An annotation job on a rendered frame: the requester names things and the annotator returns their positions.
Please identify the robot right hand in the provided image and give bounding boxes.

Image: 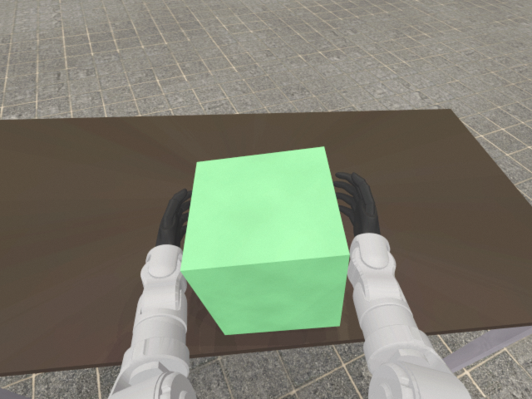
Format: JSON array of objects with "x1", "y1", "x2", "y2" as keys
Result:
[{"x1": 333, "y1": 172, "x2": 381, "y2": 238}]

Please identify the robot left forearm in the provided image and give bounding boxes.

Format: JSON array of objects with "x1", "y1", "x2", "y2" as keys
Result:
[{"x1": 108, "y1": 244, "x2": 190, "y2": 399}]

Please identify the robot left upper arm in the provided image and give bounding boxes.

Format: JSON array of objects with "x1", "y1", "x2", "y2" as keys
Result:
[{"x1": 109, "y1": 372, "x2": 197, "y2": 399}]

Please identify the robot right forearm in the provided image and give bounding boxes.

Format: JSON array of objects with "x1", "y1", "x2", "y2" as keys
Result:
[{"x1": 347, "y1": 233, "x2": 456, "y2": 377}]

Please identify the robot left hand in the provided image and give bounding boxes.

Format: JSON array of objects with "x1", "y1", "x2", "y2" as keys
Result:
[{"x1": 155, "y1": 189, "x2": 193, "y2": 247}]

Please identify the carton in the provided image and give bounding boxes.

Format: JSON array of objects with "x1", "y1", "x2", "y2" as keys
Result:
[{"x1": 180, "y1": 146, "x2": 350, "y2": 335}]

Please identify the table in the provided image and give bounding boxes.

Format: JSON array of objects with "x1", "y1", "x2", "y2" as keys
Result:
[{"x1": 0, "y1": 109, "x2": 532, "y2": 399}]

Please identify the robot right upper arm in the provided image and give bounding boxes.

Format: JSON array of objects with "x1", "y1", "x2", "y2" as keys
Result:
[{"x1": 368, "y1": 360, "x2": 471, "y2": 399}]

